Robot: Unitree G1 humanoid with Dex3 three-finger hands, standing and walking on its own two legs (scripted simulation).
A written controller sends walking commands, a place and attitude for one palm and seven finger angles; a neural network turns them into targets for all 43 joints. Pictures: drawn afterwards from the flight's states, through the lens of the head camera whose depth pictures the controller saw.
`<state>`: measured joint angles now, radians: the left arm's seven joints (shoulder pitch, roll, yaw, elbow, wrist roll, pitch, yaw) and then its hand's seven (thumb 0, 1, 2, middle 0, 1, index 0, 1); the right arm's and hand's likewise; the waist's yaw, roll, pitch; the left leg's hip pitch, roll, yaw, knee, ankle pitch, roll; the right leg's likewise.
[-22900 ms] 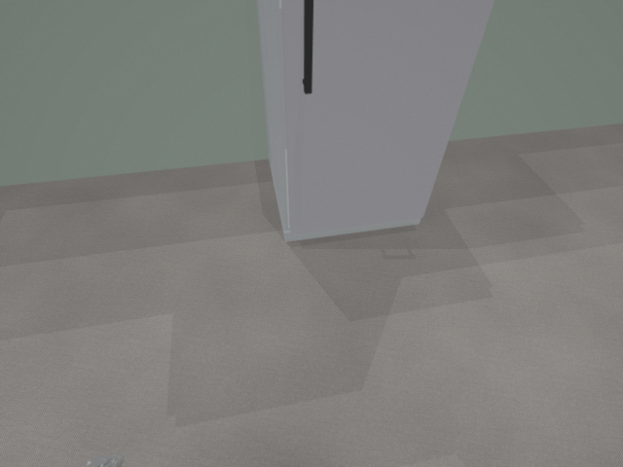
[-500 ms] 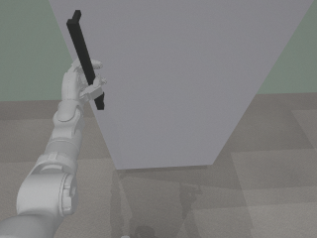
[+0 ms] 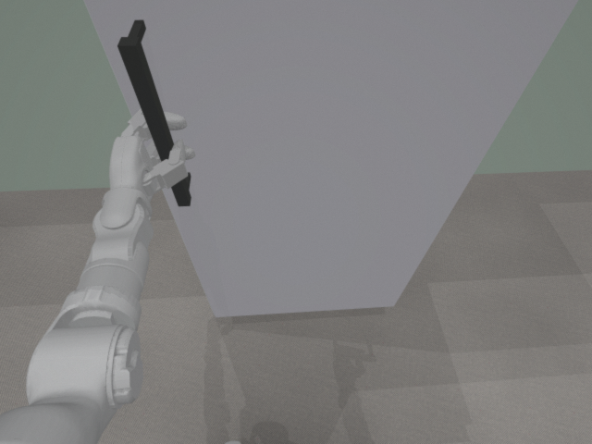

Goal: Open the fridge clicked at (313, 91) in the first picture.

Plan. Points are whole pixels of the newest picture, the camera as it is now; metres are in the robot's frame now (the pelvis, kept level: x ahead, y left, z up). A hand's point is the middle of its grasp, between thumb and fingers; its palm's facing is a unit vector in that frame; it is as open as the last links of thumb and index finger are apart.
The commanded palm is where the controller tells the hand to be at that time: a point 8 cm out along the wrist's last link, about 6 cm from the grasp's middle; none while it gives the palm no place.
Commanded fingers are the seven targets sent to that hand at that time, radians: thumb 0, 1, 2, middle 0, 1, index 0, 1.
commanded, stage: grip the handle and tug to test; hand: left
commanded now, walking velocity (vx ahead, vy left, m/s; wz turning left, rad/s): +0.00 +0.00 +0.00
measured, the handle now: (165, 129) +0.52 +0.18 +0.13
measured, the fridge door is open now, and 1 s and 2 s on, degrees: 0 15 50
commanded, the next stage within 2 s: pull the door a little, standing still in 0.14 s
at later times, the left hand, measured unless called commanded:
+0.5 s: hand (179, 166) +0.46 +0.15 +0.12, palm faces +0.04 -1.00 +0.02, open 5.5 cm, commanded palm +0.40 +0.20 +0.12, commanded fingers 0.00 0.90 0.90 -0.45 -1.40 -0.45 -1.40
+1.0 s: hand (189, 249) +0.33 +0.12 +0.12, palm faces -0.01 -0.99 -0.16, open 5.9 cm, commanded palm +0.30 +0.17 +0.12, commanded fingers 0.00 0.90 0.90 -0.45 -1.40 -0.45 -1.40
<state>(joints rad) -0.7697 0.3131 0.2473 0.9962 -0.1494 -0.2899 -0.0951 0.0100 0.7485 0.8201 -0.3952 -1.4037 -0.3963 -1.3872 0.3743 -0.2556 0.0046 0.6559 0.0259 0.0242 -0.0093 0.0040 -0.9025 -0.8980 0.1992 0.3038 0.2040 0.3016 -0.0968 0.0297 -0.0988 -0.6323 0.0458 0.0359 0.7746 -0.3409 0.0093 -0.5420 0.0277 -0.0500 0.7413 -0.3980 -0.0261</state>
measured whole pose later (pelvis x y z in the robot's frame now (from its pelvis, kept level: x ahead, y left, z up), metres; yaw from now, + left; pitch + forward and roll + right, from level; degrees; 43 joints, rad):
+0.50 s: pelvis +0.03 +0.00 +0.01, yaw -1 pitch +11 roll -1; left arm -0.58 0.25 0.22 0.72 -0.16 -0.19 -0.07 0.01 0.77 0.80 -0.35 -1.40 -0.36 -1.38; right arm 0.34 -0.25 -0.01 0.62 0.03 0.03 0.01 0.00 -0.90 -0.90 0.20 0.30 0.20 0.30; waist -0.07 0.03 -0.12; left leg -0.55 0.04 0.06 0.73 -0.37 0.01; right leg -0.47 0.02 -0.03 0.69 -0.41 -0.02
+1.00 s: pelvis +0.03 +0.00 +0.03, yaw +0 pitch +2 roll +0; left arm 0.02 0.18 -0.05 0.05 -0.07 -0.08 0.05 -0.02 0.67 0.76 -0.40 -1.39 -0.37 -1.39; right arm 0.15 -0.21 0.02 0.54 0.00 0.09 -0.08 0.01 -0.90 -0.90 0.20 0.30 0.20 0.30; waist -0.02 0.05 -0.03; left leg -0.26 0.01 0.06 0.50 -0.27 0.01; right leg -0.22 -0.01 -0.04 0.55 -0.33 0.01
